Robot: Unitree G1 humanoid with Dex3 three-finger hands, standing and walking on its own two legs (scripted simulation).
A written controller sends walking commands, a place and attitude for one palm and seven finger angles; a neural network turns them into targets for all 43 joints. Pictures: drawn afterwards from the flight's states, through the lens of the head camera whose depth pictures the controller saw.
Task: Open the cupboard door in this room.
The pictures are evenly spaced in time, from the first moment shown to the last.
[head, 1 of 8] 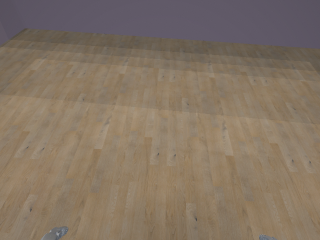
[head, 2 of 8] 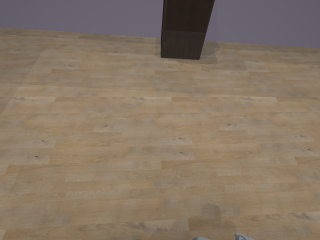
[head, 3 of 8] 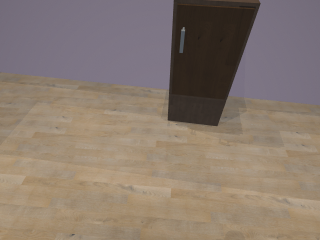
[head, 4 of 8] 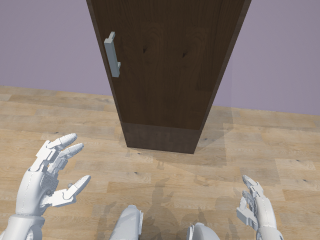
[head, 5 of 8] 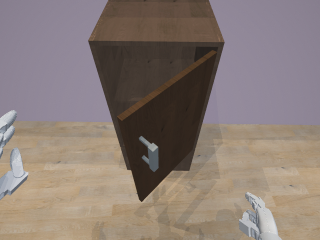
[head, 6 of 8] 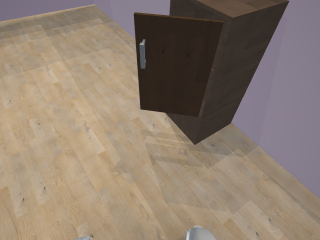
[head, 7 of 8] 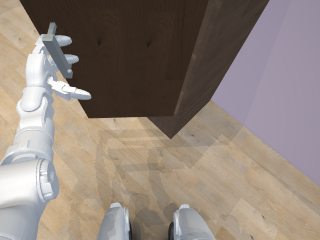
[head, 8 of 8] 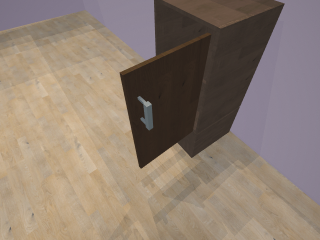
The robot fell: no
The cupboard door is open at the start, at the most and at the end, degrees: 0 94 94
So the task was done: yes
